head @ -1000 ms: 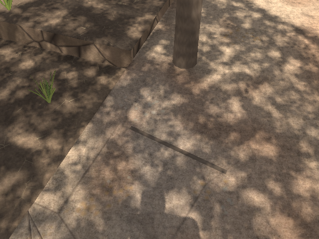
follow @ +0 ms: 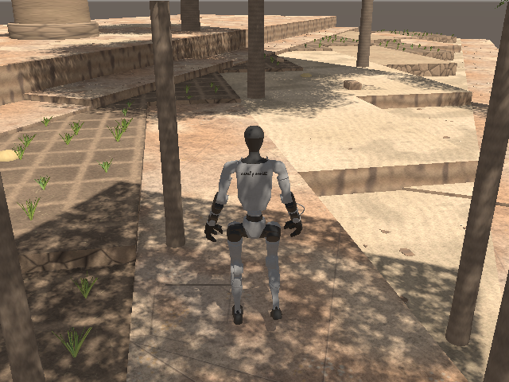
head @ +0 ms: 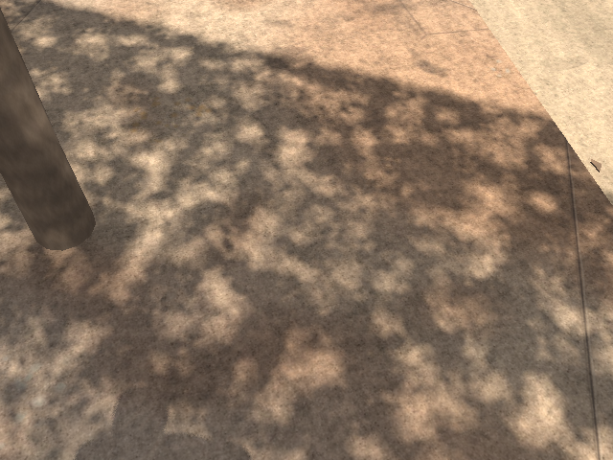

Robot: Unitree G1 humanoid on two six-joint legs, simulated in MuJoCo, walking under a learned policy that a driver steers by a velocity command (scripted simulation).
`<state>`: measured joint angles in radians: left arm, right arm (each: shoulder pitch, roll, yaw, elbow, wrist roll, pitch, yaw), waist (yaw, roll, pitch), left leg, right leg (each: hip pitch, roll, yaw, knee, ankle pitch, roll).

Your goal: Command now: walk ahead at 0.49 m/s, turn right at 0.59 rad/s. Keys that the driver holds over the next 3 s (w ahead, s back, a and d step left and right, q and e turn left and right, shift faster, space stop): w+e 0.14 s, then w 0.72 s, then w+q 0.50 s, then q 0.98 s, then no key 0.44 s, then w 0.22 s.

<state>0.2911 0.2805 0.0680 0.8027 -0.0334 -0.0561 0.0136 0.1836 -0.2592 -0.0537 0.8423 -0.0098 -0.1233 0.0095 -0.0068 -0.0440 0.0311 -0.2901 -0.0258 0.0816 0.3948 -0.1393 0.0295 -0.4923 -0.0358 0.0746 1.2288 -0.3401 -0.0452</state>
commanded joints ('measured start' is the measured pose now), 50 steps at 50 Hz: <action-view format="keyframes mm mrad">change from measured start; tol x32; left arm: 1 41 15 7 -80 -1 11 -5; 50 -36 119 6 -78 12 -80 -11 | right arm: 1 8 -96 -25 -24 7 -19 3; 50 70 -149 -30 -54 20 31 32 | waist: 1 15 121 -31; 14 -60 101 56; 19 65 -256 -379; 50 -55 88 -115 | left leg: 1 121 288 -234 -254 72 180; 17 254 266 98 196 634 74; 19 -354 33 16 862 -430 -25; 20 -443 56 -150 974 -438 -8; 35 -385 134 -93 270 258 -36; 42 -345 90 -80 127 105 37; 45 145 42 -44 137 114 114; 47 693 387 -849 -69 -138 349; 50 319 292 -557 -137 -116 246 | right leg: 1 -152 -108 38 -25 51 0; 14 -148 -37 -103 -596 209 -37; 17 307 81 -176 -696 230 -103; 19 865 -332 603 -827 101 -329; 35 386 -147 2 -1101 360 -172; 45 461 -123 -88 -569 778 -60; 47 -150 115 -23 49 -203 47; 50 -264 -40 8 36 -26 4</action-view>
